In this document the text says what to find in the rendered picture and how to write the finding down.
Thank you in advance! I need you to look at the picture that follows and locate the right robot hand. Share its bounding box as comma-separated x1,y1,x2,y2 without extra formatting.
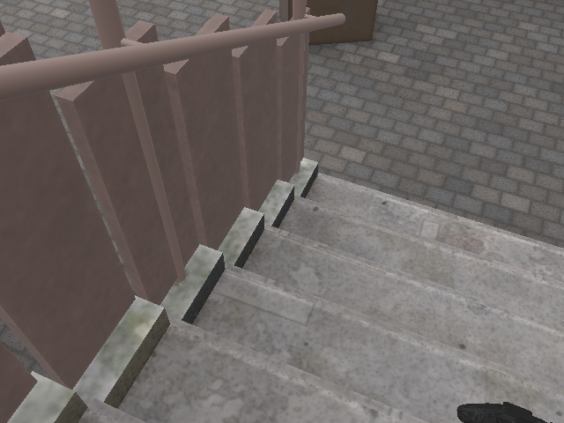
457,402,552,423

